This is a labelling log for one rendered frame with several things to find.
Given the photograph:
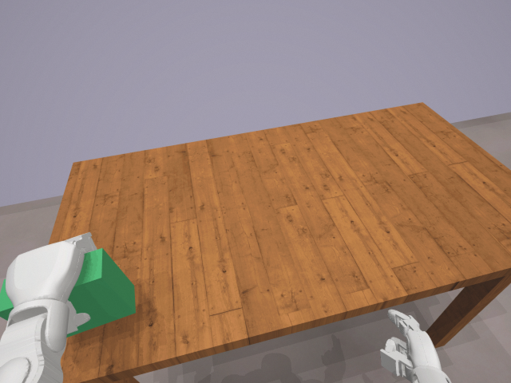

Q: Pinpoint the table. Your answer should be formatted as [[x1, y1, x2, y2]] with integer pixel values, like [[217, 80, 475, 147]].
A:
[[48, 102, 511, 383]]

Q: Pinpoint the robot left hand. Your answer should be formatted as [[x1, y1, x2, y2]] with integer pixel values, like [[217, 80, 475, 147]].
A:
[[6, 232, 97, 334]]

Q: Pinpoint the sponge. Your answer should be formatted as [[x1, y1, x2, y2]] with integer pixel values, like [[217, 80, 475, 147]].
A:
[[0, 248, 136, 337]]

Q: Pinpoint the robot right hand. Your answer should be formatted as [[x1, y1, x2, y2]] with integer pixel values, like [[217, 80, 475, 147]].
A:
[[380, 310, 442, 382]]

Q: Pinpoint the robot right forearm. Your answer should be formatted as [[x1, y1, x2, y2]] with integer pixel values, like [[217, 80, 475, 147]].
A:
[[411, 365, 451, 383]]

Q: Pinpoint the robot left forearm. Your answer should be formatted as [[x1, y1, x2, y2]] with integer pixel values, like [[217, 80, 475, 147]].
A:
[[0, 298, 69, 383]]

